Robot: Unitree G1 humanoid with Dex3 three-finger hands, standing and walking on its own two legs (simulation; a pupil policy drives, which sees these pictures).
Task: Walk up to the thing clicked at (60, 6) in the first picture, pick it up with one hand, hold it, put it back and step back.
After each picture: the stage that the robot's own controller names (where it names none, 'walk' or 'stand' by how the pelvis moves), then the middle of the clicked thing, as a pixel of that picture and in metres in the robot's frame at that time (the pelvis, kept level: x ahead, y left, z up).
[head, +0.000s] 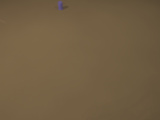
stand; (60, 5) +2.28 +0.36 -0.72
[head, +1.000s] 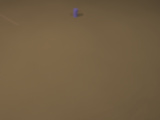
walk; (75, 12) +2.16 +0.13 -0.70
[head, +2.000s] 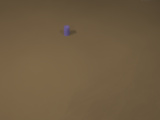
walk; (66, 30) +1.56 +0.17 -0.71
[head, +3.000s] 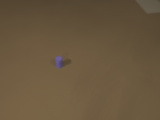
walk; (59, 62) +1.05 +0.21 -0.72
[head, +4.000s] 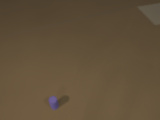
walk; (53, 103) +0.62 +0.25 -0.70
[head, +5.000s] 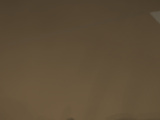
walk; out of the picture +0.40 +0.22 -0.70
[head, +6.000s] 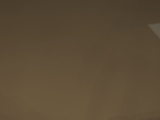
stand; out of the picture +0.35 +0.19 -0.72
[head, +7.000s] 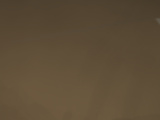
stand; out of the picture +0.37 +0.18 -0.72
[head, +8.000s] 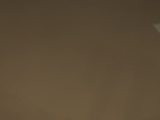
stand; out of the picture +0.35 +0.20 -0.73
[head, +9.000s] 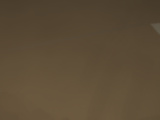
stand; out of the picture +0.35 +0.21 -0.73
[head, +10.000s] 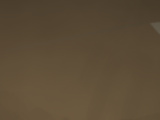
stand; out of the picture +0.34 +0.21 -0.73
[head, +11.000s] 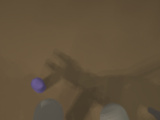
go down; (38, 85) +0.39 +0.23 -0.47
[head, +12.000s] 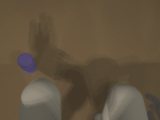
go down; (27, 64) +0.43 +0.26 -0.31
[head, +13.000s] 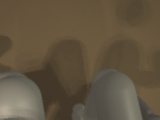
close in; out of the picture +0.39 +0.30 -0.23
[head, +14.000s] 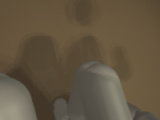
close; out of the picture +0.39 +0.31 -0.21
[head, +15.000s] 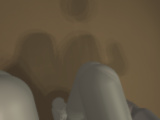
lift; out of the picture +0.37 +0.31 -0.22
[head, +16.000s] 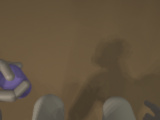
lift; (15, 82) +0.32 +0.23 -0.03
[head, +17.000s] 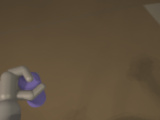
hold; (33, 90) +0.33 +0.18 -0.01
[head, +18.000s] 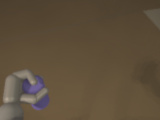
hold; (37, 93) +0.33 +0.17 -0.01
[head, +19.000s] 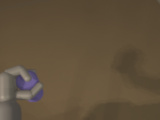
crouch; (31, 87) +0.35 +0.18 -0.06
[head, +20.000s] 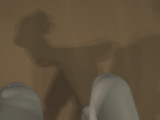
lower; out of the picture +0.45 +0.29 -0.12
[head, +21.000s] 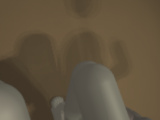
lower; out of the picture +0.39 +0.32 -0.22
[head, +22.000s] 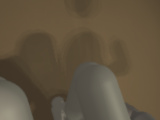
lower; out of the picture +0.39 +0.32 -0.22
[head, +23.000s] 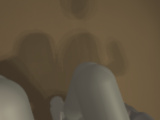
lower; out of the picture +0.39 +0.32 -0.22
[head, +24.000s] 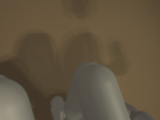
lower; out of the picture +0.38 +0.32 -0.22
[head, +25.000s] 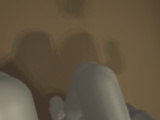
open; out of the picture +0.37 +0.31 -0.22
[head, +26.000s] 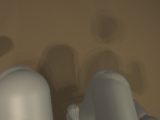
stand; out of the picture +0.39 +0.29 -0.24
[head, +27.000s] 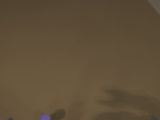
stand; out of the picture +0.37 +0.21 -0.61
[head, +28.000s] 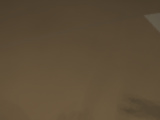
stand; out of the picture +0.36 +0.22 -0.67
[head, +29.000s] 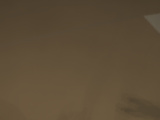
stand; out of the picture +0.36 +0.21 -0.67
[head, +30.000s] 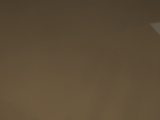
stand; out of the picture +0.38 +0.20 -0.72
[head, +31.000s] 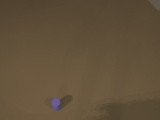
walk; (56, 104) +0.47 +0.19 -0.70
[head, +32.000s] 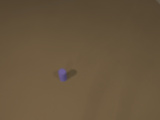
walk; (62, 75) +0.78 +0.20 -0.70
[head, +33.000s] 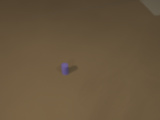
stand; (65, 69) +1.00 +0.21 -0.70
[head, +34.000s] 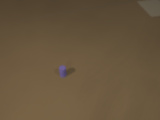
stand; (62, 71) +0.98 +0.21 -0.73
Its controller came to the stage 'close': yes
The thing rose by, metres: 0.70
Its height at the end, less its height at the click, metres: +0.00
